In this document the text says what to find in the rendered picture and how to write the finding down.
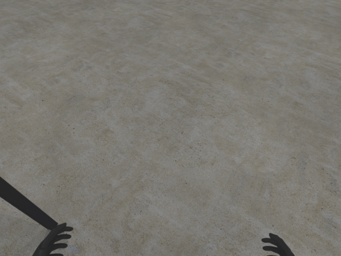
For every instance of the left robot hand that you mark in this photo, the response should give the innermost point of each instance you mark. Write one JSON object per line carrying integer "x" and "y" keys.
{"x": 47, "y": 245}

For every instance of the table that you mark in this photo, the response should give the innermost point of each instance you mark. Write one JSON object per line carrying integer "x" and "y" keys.
{"x": 15, "y": 198}

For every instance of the right robot hand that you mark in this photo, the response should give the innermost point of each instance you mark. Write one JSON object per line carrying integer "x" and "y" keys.
{"x": 282, "y": 249}

